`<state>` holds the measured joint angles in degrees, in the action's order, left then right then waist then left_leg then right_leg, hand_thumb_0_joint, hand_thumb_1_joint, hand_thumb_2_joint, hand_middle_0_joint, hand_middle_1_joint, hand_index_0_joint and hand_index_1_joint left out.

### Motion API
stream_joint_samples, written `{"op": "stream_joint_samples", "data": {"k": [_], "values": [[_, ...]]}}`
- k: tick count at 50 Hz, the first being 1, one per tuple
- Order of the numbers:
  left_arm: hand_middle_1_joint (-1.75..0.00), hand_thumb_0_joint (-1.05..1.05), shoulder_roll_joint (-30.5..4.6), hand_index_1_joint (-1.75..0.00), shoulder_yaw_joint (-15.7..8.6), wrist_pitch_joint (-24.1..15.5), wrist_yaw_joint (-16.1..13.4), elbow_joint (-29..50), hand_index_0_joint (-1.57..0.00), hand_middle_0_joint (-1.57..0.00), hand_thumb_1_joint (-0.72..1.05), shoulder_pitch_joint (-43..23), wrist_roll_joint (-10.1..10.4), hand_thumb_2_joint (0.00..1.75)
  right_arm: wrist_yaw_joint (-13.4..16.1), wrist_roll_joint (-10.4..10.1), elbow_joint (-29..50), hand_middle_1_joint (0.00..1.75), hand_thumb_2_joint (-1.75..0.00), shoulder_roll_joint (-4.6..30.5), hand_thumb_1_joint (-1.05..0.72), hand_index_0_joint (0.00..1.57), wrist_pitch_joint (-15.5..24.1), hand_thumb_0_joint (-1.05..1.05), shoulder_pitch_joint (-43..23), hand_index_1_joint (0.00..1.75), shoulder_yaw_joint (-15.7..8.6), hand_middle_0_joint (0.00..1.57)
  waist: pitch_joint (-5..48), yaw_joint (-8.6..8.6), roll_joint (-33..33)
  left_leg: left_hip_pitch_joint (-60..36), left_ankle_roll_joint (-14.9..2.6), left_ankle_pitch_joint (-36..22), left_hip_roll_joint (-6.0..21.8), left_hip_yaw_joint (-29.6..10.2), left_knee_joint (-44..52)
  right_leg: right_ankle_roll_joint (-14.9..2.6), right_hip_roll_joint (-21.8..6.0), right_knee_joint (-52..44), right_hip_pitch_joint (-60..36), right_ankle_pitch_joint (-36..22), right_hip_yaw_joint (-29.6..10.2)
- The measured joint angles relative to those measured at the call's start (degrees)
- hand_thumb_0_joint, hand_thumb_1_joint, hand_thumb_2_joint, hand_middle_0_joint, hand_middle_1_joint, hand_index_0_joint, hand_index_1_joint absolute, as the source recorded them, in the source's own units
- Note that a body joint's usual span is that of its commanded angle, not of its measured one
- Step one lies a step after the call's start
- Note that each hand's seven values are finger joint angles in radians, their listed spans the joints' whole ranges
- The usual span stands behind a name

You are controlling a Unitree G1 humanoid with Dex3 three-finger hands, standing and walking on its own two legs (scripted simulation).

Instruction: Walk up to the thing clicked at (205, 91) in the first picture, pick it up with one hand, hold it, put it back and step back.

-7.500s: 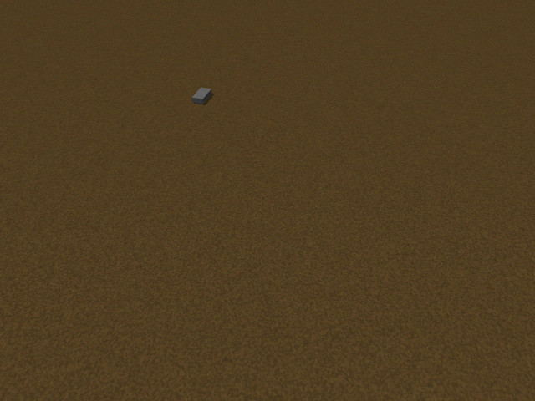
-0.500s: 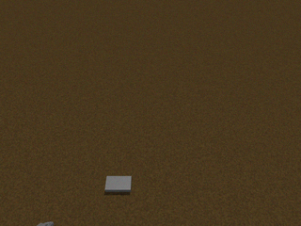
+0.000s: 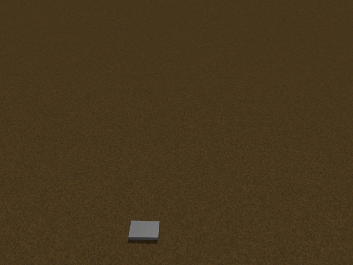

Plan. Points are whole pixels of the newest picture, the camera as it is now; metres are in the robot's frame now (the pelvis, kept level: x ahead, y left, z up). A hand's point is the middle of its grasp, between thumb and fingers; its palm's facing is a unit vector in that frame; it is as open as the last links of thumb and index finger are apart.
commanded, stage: walk up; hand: left
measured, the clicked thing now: (144, 230) +0.47 +0.21 -0.76
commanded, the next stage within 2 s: none
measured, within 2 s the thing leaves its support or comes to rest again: neither
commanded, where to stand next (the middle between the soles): +0.07 +0.02 m, yaw +0 degrees
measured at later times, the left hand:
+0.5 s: hand out of the picture +0.11 +0.24 -0.15, palm faces -0.01 -0.94 -0.33, open 7.4 cm
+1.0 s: hand out of the picture +0.08 +0.30 -0.18, palm faces -0.06 -0.94 -0.34, open 7.4 cm
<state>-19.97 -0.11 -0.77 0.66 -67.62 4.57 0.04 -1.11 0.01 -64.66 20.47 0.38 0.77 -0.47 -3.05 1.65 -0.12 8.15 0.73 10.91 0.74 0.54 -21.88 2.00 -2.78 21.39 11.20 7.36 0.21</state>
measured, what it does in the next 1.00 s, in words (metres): steps on the spot: left foot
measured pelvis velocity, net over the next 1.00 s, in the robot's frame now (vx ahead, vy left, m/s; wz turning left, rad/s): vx -0.05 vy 0.04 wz -0.01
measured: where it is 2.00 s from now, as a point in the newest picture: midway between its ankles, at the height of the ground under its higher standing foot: outside the picture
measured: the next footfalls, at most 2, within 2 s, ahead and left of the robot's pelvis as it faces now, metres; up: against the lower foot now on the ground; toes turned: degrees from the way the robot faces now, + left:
left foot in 0.92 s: -0.04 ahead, +0.13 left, +0.00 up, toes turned +1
right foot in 1.40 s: +0.12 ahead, -0.10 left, +0.00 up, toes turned -5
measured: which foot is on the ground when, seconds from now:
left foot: down 0.00-0.76, up 0.78-0.90, down 0.92-1.00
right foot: down 0.00-0.94, up 0.96-1.00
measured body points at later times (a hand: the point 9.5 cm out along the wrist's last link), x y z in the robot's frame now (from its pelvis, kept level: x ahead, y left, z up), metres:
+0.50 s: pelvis +0.02 -0.01 +0.00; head +0.03 -0.01 +0.45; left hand +0.11 +0.29 -0.13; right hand +0.07 -0.31 -0.14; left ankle +0.01 +0.13 -0.74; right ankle +0.05 -0.14 -0.74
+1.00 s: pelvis -0.05 +0.04 -0.02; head -0.01 +0.07 +0.43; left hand +0.08 +0.35 -0.16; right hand -0.03 -0.28 -0.13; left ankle -0.08 +0.13 -0.75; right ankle +0.03 -0.12 -0.71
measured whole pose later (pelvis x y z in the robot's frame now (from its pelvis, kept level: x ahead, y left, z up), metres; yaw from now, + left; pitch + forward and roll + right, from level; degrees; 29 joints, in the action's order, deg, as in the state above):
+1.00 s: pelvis -0.05 +0.04 -0.02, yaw +0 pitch -1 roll +0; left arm -22.4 -3.3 3.0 0.2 -57.3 2.8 -2.6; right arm -2.2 3.0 -59.1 21.0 -0.8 12.1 -4.2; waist -6.0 -2.1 3.5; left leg 13.2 -3.3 23.0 -2.1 2.1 -36.9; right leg -0.8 0.4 50.3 29.8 24.6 -6.8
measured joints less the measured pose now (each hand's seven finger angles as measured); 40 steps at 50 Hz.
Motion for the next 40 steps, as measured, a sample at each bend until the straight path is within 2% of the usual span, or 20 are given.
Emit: {"op": "stream_joint_samples", "data": {"k": [11, 26, 32, 38, 40], "values": [[-0.30, 0.00, 0.6, -0.30, -0.8, 0.1, 0.0, -0.6, -0.21, -0.20, 0.90, 0.2, -0.5, 0.90, -0.2, 0.3, -1.9, 0.30, -0.90, -0.1, -0.90, 0.21, -0.5, 0.01, 2.3, 0.30, -0.3, 0.21, -0.2, -0.65, -0.3, -0.6, 0.62, -0.7, 0.8, 0.0, 2.1, -0.56, 0.8, -1.9, -0.4, -0.6, 0.1], [-0.30, 0.00, 0.8, -0.30, -1.2, 0.5, -0.2, 0.6, -0.21, -0.20, 0.90, -1.7, -0.2, 0.90, 0.3, 0.4, -2.8, 0.30, -0.90, -0.6, -0.90, 0.21, -0.5, 0.01, 4.8, 0.30, -0.3, 0.21, -0.4, -2.05, 0.2, -1.8, 0.57, -0.1, 0.8, 0.5, 2.8, -0.46, 0.8, -2.0, -1.2, 0.1, -0.3], [-0.30, 0.00, -0.6, -0.30, -2.5, 1.8, -0.7, 4.6, -0.21, -0.20, 0.90, -4.6, 0.6, 0.90, 0.6, -0.4, 0.0, 0.30, -0.90, 0.1, -0.90, 0.21, -1.5, 0.01, 1.8, 0.30, -1.0, 0.21, -4.2, -1.96, 0.9, 2.6, 0.33, 1.0, 0.5, 0.4, -2.5, -0.57, 0.5, 3.0, 3.1, 1.0, -0.4], [-0.30, 0.00, -2.1, -0.30, -2.9, 3.4, -0.7, 7.8, -0.21, -0.20, 0.90, -5.9, 0.1, 0.90, 0.7, -0.2, 3.6, 0.30, -0.90, 1.8, -0.90, 0.21, -2.9, 0.01, 0.0, 0.30, -2.0, 0.21, -6.8, -1.79, 0.7, 8.1, -0.20, 2.4, 0.5, 0.3, -9.3, -0.70, 0.5, 8.0, 7.7, 1.6, -0.6], [-0.30, 0.00, -2.1, -0.30, -2.9, 3.8, -0.6, 8.6, -0.21, -0.20, 0.90, -6.2, -0.4, 0.90, 0.6, 0.0, 4.8, 0.30, -0.90, 2.6, -0.90, 0.21, -3.3, 0.01, 0.1, 0.30, -2.5, 0.21, -7.5, -1.75, 0.5, 10.6, -1.06, 8.0, -0.3, -0.2, -15.5, -0.56, 0.3, 9.7, 9.1, 1.7, -0.7]]}}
